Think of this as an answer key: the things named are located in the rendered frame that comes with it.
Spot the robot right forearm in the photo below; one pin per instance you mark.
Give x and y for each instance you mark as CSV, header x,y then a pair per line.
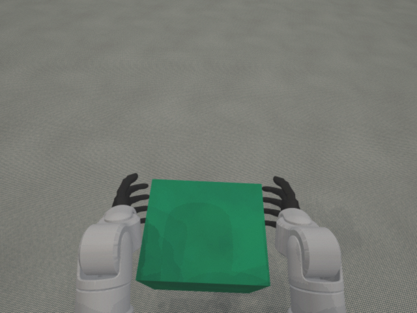
x,y
314,263

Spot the robot left forearm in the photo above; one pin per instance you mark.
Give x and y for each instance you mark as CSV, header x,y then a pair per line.
x,y
104,267

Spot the robot right hand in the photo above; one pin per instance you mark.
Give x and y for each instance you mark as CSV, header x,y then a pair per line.
x,y
286,194

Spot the carton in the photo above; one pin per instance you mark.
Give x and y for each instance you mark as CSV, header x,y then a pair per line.
x,y
204,236

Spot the robot left hand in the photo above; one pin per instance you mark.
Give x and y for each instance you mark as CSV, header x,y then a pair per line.
x,y
125,190

